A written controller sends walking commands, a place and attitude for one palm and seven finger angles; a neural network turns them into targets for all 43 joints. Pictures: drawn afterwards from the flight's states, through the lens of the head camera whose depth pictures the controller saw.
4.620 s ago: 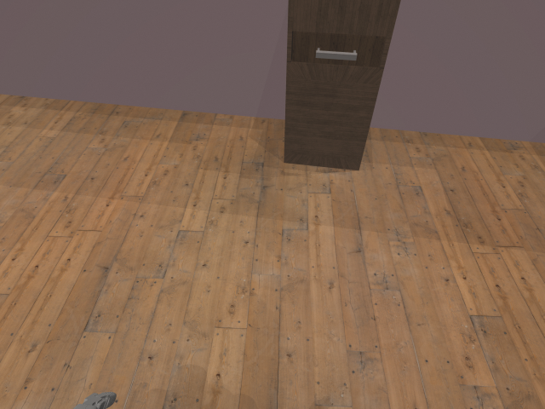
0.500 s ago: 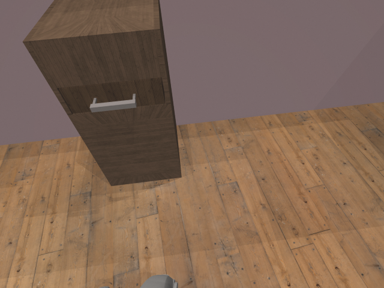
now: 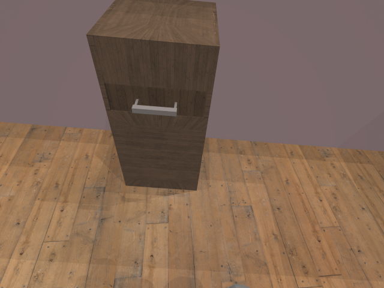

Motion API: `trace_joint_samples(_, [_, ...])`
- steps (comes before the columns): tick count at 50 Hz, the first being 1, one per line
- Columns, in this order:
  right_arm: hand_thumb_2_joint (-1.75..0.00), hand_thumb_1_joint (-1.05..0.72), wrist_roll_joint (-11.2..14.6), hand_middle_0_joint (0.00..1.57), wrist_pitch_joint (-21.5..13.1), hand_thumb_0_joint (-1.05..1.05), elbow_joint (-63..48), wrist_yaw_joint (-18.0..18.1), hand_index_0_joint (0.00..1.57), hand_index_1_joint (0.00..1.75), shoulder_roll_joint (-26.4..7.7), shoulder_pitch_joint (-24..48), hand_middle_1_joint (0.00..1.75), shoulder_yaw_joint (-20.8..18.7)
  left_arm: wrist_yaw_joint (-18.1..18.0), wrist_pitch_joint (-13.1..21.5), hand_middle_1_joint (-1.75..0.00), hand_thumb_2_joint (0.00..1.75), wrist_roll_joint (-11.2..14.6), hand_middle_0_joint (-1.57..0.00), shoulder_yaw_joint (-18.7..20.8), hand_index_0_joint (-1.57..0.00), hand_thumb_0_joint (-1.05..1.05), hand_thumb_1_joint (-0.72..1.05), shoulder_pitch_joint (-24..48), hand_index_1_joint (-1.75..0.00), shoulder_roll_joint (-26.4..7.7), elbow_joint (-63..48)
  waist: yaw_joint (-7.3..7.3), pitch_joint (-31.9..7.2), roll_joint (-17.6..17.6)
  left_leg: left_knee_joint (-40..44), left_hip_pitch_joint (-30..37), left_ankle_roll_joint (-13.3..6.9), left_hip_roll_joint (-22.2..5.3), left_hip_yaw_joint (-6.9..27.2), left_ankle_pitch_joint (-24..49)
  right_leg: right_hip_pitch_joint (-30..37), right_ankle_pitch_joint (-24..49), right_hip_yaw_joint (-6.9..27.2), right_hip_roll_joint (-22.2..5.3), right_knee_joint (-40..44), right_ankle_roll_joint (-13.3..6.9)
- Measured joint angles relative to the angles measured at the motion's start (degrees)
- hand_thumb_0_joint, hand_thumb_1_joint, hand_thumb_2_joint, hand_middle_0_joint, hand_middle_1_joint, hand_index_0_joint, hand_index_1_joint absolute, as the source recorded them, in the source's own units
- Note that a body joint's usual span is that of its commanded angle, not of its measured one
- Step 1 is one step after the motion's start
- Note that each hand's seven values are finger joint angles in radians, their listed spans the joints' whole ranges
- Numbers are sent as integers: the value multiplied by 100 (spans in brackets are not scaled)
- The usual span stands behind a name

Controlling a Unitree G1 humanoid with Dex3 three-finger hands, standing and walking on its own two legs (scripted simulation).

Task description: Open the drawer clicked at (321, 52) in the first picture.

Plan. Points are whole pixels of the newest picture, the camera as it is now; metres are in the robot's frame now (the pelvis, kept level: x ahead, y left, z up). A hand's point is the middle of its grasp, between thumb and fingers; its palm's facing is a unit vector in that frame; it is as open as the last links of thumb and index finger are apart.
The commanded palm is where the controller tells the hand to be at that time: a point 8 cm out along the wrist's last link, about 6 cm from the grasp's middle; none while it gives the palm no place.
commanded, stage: take the last steps up to it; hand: left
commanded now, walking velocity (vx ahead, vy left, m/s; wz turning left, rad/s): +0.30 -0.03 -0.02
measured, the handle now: (155, 106) +0.77 +0.19 -0.12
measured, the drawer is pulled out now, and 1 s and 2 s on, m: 0.00 0.00 0.00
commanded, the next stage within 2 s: come to a stop and stand still in 0.66 s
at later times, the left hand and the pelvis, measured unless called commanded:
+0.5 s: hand (148, 277) +0.18 +0.11 -0.17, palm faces +0.09 -0.97 -0.24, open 7.1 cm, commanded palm none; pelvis +0.13 -0.08 -0.01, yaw +3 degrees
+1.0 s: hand (141, 279) +0.18 +0.13 -0.19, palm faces +0.10 -0.98 -0.15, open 7.3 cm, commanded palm none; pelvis +0.23 -0.03 -0.01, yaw +2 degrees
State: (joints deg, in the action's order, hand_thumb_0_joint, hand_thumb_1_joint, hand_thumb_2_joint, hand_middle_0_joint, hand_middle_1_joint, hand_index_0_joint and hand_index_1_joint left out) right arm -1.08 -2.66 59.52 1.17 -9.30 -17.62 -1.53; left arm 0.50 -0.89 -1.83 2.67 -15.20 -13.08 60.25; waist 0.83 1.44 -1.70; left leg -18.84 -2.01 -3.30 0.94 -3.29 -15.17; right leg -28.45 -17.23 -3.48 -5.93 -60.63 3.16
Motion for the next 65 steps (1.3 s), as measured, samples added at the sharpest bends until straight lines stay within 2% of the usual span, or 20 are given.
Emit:
trace_joint_samples(6, [-90,-91,-29,20,-8,1,359,11,21,30,96,-586,30,-9,17,-32,-29,90,23,-20,-27,-20,0,91,343,-30,133,-38,-192,18,15,252,424,52,112,-36,-118,-56,227,-70,-26,893,1])
trace_joint_samples(11, [-90,-91,-75,20,24,1,614,9,21,30,112,-930,30,-26,53,24,-29,90,49,-20,-39,-20,1,91,665,-30,295,-158,-414,111,167,88,597,211,42,-43,-465,244,173,-178,86,1931,-158])
trace_joint_samples(13, [-90,-91,-75,20,43,1,709,6,21,30,110,-1041,30,-26,70,118,-29,90,45,-20,-37,-20,0,91,749,-30,346,-234,-455,139,252,-224,568,315,-50,-28,-747,549,283,-244,193,2446,-250])
trace_joint_samples(14, [-90,-91,-57,20,47,1,749,-5,21,30,123,-1104,30,-26,73,208,-29,90,34,-20,-42,-20,0,91,776,-30,353,-279,-445,148,274,-600,451,346,-102,-4,-969,721,519,-275,240,2711,-351])
trace_joint_samples(15, [-90,-91,-30,20,68,1,796,-23,21,30,133,-1092,30,-27,53,310,-29,90,19,-20,-33,-20,0,91,825,-30,378,-300,-429,203,322,-1274,183,309,-192,16,-1130,717,671,-340,286,2610,-480])
trace_joint_samples(18, [-90,-91,12,20,163,1,822,-71,21,30,122,-916,30,-60,-6,469,-29,90,72,-20,-63,-20,0,91,775,-30,463,-313,-376,287,386,-3664,-902,164,-279,215,-1213,952,343,-545,366,2486,-688])
trace_joint_samples(20, [-90,-91,-3,20,201,1,757,-84,20,30,72,-730,30,-112,-54,466,-29,90,88,-20,-78,-20,0,91,601,-30,518,-235,-312,222,389,-4460,-1525,157,-372,188,-813,1229,333,-606,428,2779,-701])
trace_joint_samples(22, [-90,-91,-27,20,218,1,622,-81,20,30,18,-518,30,-157,-179,487,-30,90,134,-21,28,-21,-1,94,426,-30,503,-175,-281,138,418,-4638,-2028,216,-511,182,-415,1494,427,-685,510,3144,-710])
trace_joint_samples(28, [-90,-91,-65,19,243,1,222,-118,20,30,-89,150,30,-217,-183,455,-29,90,58,-20,-50,-20,-2,95,-147,-30,437,145,-183,-53,420,-3841,-2718,405,-754,80,202,2026,555,-758,659,3877,-743])
trace_joint_samples(36, [-90,-91,-37,19,216,1,16,-204,20,30,-31,721,30,-156,-111,418,-29,90,8,-20,-136,-20,0,92,-752,-30,600,470,152,-79,300,-2227,-2272,378,-652,-54,135,2342,316,-750,646,4036,-585])
trace_joint_samples(40, [-90,-91,-34,19,86,1,-38,-187,20,30,37,817,30,-67,-124,347,-30,90,23,-20,-129,-20,0,91,-959,-30,634,571,260,-44,216,-1191,-1570,303,-511,-160,397,2288,-110,-751,538,3560,-401])
trace_joint_samples(41, [-90,-91,-40,19,27,1,-19,-150,20,30,88,849,30,-45,-137,307,-30,90,43,-20,-134,-20,0,91,-948,-30,618,613,252,-4,117,-1168,-1520,252,-421,-201,312,2179,-283,-701,424,3244,-368])
trace_joint_samples(44, [-90,-91,-11,19,-5,0,33,-7,20,30,241,917,30,67,-217,186,-29,90,94,-20,-182,-20,0,91,-820,-30,594,677,304,118,-80,-1125,-1339,103,-253,-384,142,1741,-1091,-286,284,2235,-284])
trace_joint_samples(49, [-90,-95,30,20,68,-2,12,194,21,30,205,1081,30,27,-235,-3,-29,90,74,-20,-163,-20,0,91,-436,-30,572,561,117,243,-12,-676,-1047,57,-223,-433,335,1146,-1144,17,275,1457,-158])
trace_joint_samples(53, [-90,-95,2,20,206,-2,23,208,21,30,119,1044,30,-28,-215,-150,-29,90,39,-20,-11,-20,0,91,-58,-30,348,251,40,284,-20,-553,-1024,132,-324,-398,436,623,-944,163,325,621,-99])
trace_joint_samples(56, [-90,-93,-21,20,303,-2,58,182,21,30,55,925,30,-63,-204,-221,-29,90,37,-20,89,-20,0,91,180,-30,164,16,5,267,-31,-552,-1071,228,-421,-371,483,435,-752,229,340,344,-73])
trace_joint_samples(58, [-90,-93,-41,20,354,-1,79,154,21,30,-1,841,30,-99,-202,-242,-29,90,47,-20,121,-20,0,91,304,-30,88,-109,-26,251,-1,-579,-1114,301,-484,-354,503,494,-700,223,315,551,-83])
trace_joint_samples(61, [-90,-92,-66,20,399,0,118,91,21,30,-110,730,30,-149,-204,-186,-29,90,62,-20,92,-20,0,92,414,-30,64,-209,-96,219,112,-673,-1195,424,-560,-344,504,852,-671,154,252,1418,-116])
trace_joint_samples(64, [-90,-91,-15,20,420,0,161,21,21,30,-179,566,30,-168,-215,1,-29,90,42,-20,13,-20,0,91,371,-30,62,-235,-113,95,132,-1061,-1392,573,-553,-395,331,1421,2,182,170,2816,-165])
trace_joint_samples(65, [-90,-91,5,20,455,0,187,2,20,30,-230,547,30,-180,-226,31,-29,90,25,-20,-15,-20,0,92,390,-30,136,-180,-132,115,257,-1260,-1448,579,-580,-298,63,1409,6,160,233,2747,-233])
